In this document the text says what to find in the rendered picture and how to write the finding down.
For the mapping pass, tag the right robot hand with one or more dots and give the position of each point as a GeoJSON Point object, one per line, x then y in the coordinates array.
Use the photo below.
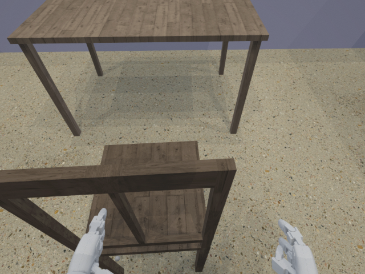
{"type": "Point", "coordinates": [299, 255]}

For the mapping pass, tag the chair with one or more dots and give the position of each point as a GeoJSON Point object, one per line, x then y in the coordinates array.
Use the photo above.
{"type": "Point", "coordinates": [153, 194]}

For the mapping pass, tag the table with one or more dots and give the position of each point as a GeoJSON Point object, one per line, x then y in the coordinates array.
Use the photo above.
{"type": "Point", "coordinates": [127, 21]}

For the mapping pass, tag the left robot hand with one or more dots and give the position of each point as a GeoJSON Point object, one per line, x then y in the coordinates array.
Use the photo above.
{"type": "Point", "coordinates": [90, 248]}

